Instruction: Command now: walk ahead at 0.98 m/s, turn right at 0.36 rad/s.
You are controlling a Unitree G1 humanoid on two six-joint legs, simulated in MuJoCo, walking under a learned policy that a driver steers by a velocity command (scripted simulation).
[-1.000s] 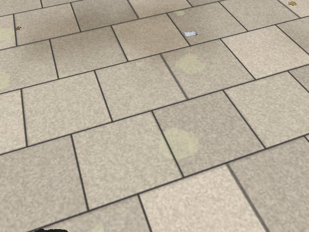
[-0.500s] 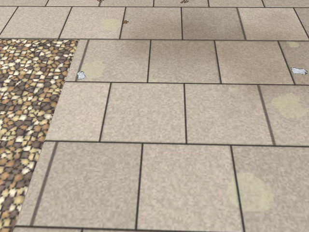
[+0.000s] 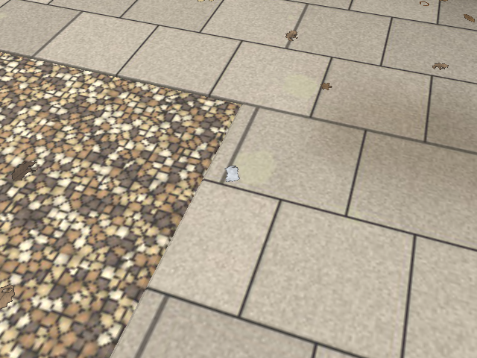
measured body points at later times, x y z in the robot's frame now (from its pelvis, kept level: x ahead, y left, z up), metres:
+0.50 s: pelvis +0.42 -0.05 +0.01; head +0.46 -0.08 +0.45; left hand +0.56 +0.20 -0.11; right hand +0.59 -0.35 -0.04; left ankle +0.64 +0.09 -0.67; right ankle +0.39 -0.06 -0.73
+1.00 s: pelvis +0.60 -0.09 +0.00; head +0.64 -0.11 +0.45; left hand +0.88 +0.07 -0.08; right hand +0.60 -0.40 -0.11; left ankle +0.73 -0.04 -0.73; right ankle +0.61 -0.22 -0.73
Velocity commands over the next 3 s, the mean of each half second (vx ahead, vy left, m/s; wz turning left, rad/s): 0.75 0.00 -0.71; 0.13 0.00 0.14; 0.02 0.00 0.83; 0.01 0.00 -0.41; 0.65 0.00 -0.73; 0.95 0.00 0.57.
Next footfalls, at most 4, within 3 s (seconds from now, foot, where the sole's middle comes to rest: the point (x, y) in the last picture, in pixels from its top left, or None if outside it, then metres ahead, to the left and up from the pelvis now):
0.24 right None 0.43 -0.07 -0.77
0.62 left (282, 270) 0.76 -0.07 -0.77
1.00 right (338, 304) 0.66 -0.23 -0.77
1.46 left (244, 295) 0.68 0.05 -0.77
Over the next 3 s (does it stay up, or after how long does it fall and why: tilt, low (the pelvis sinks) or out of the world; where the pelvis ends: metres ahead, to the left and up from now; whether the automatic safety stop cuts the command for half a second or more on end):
stays up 1.27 -0.33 0.00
